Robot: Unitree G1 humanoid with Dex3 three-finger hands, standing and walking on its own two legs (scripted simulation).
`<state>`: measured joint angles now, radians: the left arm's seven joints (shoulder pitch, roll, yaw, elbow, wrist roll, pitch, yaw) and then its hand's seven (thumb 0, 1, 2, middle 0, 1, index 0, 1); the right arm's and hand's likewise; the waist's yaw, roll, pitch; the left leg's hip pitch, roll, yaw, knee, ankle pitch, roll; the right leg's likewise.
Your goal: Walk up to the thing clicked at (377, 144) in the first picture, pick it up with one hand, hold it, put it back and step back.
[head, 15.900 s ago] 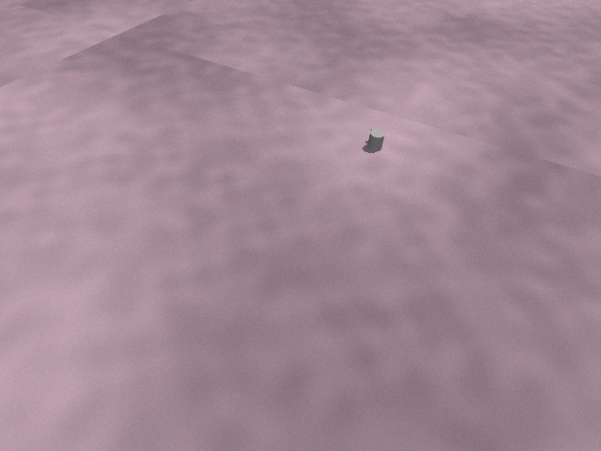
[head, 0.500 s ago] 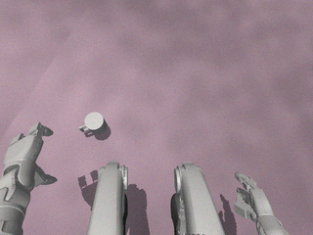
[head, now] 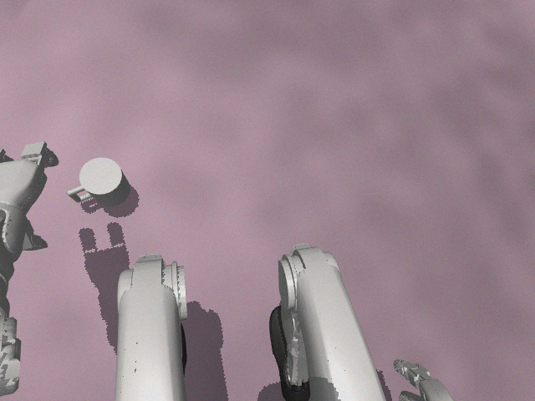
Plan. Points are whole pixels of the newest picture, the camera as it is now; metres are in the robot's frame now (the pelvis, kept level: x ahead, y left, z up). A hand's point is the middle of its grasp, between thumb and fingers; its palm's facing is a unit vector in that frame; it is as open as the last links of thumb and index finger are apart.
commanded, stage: rise first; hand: left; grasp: from above
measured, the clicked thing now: (98, 186) +0.51 +0.29 -0.34
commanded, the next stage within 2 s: approach in 0.88 s
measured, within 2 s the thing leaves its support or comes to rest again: neither
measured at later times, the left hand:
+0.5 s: hand (51, 191) +0.45 +0.32 -0.20, palm faces -0.44 -0.07 -0.90, open 13.8 cm
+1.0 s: hand (61, 185) +0.47 +0.31 -0.22, palm faces -0.44 -0.08 -0.90, open 14.3 cm
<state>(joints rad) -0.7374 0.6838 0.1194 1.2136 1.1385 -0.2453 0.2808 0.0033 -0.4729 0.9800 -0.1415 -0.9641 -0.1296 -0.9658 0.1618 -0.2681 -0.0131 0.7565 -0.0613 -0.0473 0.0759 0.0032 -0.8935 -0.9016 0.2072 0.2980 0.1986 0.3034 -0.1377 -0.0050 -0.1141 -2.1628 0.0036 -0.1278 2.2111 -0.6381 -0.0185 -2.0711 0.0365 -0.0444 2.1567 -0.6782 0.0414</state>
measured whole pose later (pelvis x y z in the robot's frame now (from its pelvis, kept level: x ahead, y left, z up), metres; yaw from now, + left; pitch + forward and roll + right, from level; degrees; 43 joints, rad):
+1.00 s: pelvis +0.01 +0.00 -0.05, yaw -3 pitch +34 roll -8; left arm -0.91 0.80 0.15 1.40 1.25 -0.25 0.38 0.00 -0.56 1.03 -0.09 -1.02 -0.07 -1.02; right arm 0.13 -0.26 0.06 0.74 -0.14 -0.02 0.12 0.00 -0.91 -0.91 0.21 0.30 0.20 0.30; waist -0.22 -0.03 -0.04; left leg -2.30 0.01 -0.17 2.38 -0.69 -0.03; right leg -2.20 0.06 -0.07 2.31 -0.71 0.05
